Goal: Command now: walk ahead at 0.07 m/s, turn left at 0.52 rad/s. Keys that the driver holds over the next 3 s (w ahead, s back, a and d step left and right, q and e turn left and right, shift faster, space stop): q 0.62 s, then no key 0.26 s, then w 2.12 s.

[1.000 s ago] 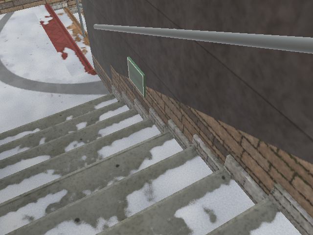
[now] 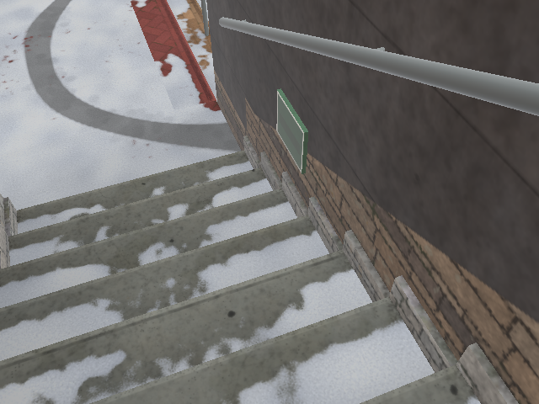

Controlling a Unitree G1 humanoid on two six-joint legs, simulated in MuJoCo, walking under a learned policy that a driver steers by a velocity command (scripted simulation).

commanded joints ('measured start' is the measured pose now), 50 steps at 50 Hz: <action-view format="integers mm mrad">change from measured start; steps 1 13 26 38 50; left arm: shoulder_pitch -69 -96 -83 38 114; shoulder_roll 200 186 94 30 134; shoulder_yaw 63 57 -15 -23 51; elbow -67 -116 -158 -76 -20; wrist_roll -12 -20 -7 -43 -62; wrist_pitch -30 5 69 84 23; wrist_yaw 27 14 -8 -70 -40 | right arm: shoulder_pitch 82 39 155 -63 16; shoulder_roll -45 -192 -169 -148 -59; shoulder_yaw -6 -62 -17 4 -1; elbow -80 -43 -13 -10 70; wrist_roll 3 55 57 101 6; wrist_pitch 10 -91 -57 -15 -6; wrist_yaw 32 33 14 36 3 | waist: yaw -24 20 -55 23 64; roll -100 84 63 58 -119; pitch -85 -111 -101 -95 52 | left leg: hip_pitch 182 481 490 220 122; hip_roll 25 264 177 66 -21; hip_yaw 94 -261 -457 -567 68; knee -290 -829 -752 -878 -559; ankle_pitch -35 1051 936 398 -264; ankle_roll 0 301 381 346 21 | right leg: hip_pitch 50 -432 -422 156 212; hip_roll -213 40 66 94 -166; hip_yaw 74 226 176 124 473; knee -167 823 616 2 -364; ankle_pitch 169 -228 -243 -8 -479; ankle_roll -132 111 187 118 -260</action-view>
